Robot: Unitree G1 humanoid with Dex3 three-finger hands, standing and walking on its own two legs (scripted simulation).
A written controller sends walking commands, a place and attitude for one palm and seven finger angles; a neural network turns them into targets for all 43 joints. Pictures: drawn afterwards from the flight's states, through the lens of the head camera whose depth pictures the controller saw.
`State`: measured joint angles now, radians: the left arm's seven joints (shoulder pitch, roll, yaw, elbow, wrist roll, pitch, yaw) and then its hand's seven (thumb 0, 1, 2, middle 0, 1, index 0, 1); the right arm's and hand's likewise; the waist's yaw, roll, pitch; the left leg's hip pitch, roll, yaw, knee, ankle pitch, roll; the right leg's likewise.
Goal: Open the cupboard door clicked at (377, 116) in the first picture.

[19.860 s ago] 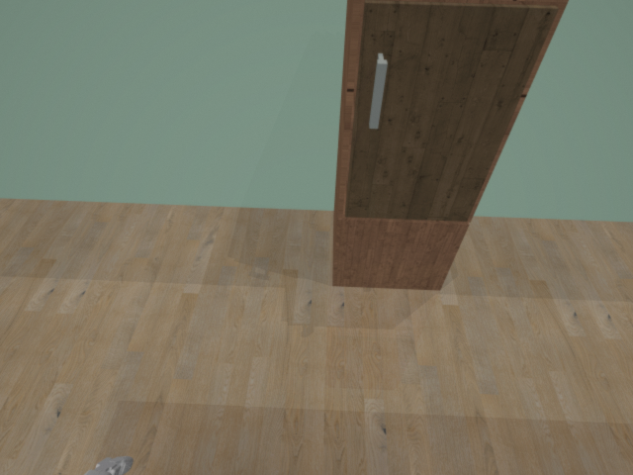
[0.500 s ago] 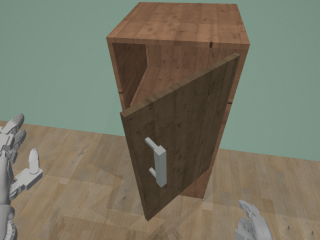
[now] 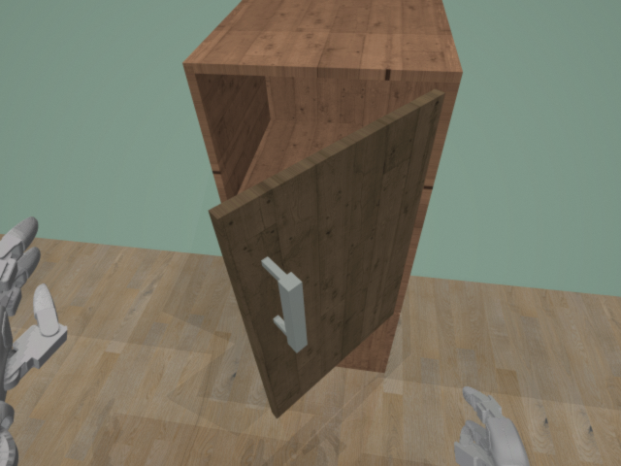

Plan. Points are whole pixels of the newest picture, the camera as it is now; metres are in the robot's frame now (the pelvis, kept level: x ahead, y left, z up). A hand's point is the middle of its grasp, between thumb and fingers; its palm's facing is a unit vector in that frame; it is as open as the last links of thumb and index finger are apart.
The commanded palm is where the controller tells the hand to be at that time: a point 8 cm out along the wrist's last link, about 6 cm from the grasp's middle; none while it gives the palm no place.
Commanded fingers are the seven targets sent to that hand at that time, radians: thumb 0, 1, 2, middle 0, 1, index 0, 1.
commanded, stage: step back with the hand held close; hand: left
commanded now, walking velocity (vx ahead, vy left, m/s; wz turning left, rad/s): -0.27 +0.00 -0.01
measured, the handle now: (284, 306) +0.30 +0.07 +0.05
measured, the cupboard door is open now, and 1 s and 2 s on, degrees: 50 50 50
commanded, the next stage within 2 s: stop stepping back and stand still in 1.04 s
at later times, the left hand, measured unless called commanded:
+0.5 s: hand out of the picture +0.13 +0.30 +0.15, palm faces +0.39 -0.77 -0.51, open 7.4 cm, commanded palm +0.06 +0.34 +0.17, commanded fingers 0.00 0.90 0.90 -0.20 -0.30 -0.20 -0.30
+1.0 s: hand out of the picture +0.05 +0.32 +0.17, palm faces +0.44 -0.79 -0.42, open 7.5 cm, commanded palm -0.02 +0.35 +0.17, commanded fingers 0.00 0.90 0.90 -0.20 -0.30 -0.20 -0.30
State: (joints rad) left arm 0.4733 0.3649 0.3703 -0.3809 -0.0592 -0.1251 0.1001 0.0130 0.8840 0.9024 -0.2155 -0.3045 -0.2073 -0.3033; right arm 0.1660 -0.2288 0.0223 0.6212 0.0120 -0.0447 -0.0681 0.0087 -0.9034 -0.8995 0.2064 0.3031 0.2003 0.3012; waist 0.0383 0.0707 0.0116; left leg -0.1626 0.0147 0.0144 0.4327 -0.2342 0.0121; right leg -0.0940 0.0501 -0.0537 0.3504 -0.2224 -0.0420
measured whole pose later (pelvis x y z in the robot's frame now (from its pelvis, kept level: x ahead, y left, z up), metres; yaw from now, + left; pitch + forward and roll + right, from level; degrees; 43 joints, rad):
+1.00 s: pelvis -0.16 +0.05 -0.01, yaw -1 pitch +3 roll -5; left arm 0.53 0.43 0.46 -0.58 -0.04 -0.21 0.17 0.01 0.88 0.90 -0.21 -0.30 -0.21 -0.30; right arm 0.18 -0.15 0.01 0.62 -0.01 -0.12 -0.04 0.01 -0.90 -0.90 0.21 0.30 0.20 0.30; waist 0.01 0.00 0.00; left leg -0.46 0.04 0.02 0.39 0.00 0.07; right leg -0.31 0.07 0.01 0.94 -0.50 0.01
